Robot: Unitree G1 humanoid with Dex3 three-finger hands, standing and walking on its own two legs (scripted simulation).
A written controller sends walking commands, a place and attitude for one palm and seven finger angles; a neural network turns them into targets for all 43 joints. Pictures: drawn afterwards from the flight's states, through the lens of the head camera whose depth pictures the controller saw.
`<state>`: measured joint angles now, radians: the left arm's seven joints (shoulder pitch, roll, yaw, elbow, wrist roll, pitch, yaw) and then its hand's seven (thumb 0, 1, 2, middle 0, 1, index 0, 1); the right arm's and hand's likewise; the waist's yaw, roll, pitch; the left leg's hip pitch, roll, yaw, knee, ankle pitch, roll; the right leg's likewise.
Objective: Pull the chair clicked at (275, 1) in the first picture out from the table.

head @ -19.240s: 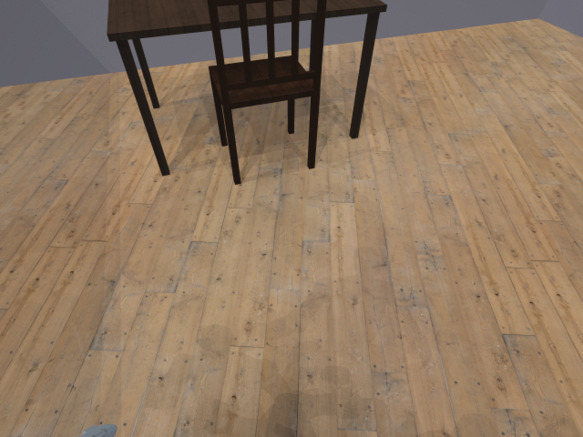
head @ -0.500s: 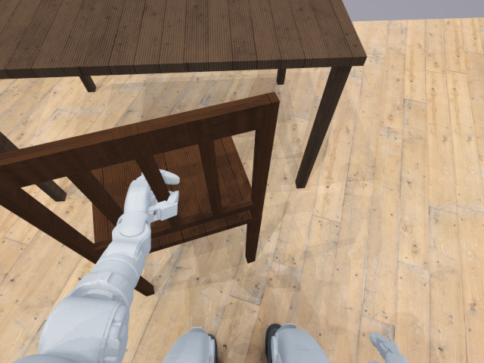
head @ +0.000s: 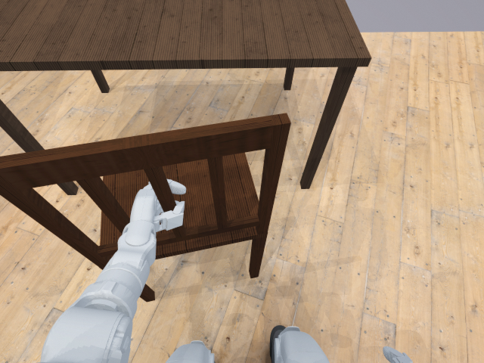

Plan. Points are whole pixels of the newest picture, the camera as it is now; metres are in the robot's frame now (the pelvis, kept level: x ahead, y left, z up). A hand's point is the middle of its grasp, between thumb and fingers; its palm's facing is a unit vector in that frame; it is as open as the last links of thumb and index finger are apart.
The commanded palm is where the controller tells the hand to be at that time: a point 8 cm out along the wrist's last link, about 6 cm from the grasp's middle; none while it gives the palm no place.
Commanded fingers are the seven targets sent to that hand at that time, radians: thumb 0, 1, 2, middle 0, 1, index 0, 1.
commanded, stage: step backward, pulling the chair out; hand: left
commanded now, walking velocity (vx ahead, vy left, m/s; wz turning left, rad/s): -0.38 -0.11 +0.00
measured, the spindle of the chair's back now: (169, 205) +0.40 +0.14 -0.06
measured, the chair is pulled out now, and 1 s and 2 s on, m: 0.27 0.43 0.69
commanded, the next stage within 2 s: stop walking, hand still on the chair in 1.30 s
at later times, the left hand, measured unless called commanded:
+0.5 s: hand (170, 241) +0.32 +0.13 -0.05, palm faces -0.03 -0.98 -0.18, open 5.5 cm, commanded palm +0.32 +0.18 -0.04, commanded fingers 0.00 0.90 0.90 -0.50 -1.45 -0.50 -1.45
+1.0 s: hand (168, 301) +0.22 +0.12 -0.05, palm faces -0.05 -0.98 -0.19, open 5.5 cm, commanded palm +0.22 +0.17 -0.04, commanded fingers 0.00 0.90 0.90 -0.50 -1.45 -0.50 -1.45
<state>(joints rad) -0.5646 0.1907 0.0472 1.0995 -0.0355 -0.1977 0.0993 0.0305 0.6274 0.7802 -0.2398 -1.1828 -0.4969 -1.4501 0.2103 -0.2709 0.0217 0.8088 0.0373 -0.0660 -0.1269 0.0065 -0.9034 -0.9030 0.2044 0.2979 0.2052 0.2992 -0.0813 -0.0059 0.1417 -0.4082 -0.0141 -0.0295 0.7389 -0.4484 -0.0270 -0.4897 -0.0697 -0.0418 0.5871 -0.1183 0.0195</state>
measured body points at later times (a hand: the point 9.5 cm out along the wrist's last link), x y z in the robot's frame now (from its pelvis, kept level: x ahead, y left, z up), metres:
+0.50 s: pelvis -0.07 +0.01 +0.00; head +0.02 +0.01 +0.44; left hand +0.32 +0.18 -0.03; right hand +0.01 -0.27 -0.12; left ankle -0.02 +0.13 -0.72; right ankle +0.02 -0.13 -0.71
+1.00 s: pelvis -0.17 +0.01 +0.01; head -0.08 +0.01 +0.45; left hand +0.22 +0.17 -0.03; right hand -0.10 -0.28 -0.11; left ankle -0.13 +0.14 -0.72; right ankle -0.12 -0.13 -0.71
